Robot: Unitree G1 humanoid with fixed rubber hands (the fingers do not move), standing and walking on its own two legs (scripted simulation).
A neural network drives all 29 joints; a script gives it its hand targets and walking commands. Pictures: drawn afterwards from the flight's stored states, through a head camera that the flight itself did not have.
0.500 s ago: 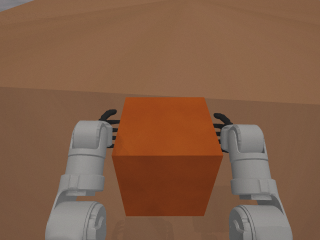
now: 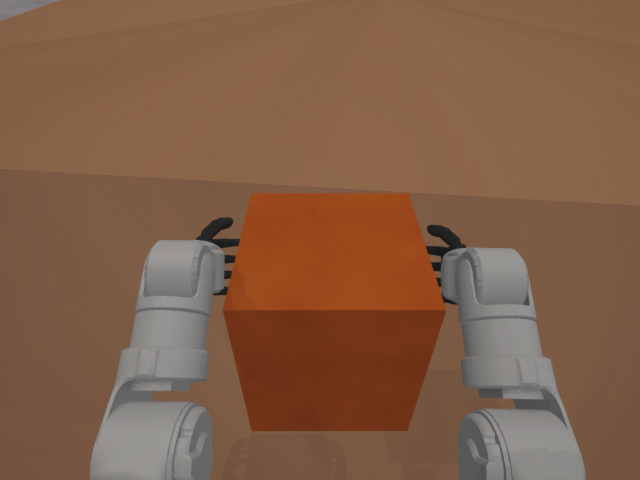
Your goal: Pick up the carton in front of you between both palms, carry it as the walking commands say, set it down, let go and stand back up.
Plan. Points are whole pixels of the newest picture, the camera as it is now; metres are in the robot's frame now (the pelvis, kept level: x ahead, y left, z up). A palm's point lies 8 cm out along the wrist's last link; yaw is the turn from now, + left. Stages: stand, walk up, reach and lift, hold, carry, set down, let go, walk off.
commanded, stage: carry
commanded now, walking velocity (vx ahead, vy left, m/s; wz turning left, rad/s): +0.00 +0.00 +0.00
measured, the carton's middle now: (329, 312) +0.34 +0.00 +0.06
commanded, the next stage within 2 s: none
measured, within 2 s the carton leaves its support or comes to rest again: neither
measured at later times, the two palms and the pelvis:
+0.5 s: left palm (205, 272) +0.34 +0.15 +0.14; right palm (456, 280) +0.33 -0.15 +0.13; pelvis -0.01 +0.00 +0.00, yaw +0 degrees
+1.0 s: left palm (212, 209) +0.40 +0.15 +0.18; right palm (449, 206) +0.42 -0.15 +0.18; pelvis +0.05 -0.01 +0.00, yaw +1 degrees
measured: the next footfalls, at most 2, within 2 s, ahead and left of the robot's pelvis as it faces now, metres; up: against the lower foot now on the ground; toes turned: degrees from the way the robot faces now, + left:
left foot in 1.08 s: +0.13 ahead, +0.09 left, +0.02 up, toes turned +7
right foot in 1.42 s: +0.46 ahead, -0.08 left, +0.06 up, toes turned -6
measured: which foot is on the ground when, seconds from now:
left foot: down 0.00-0.92, up 0.94-1.00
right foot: down 0.00-1.00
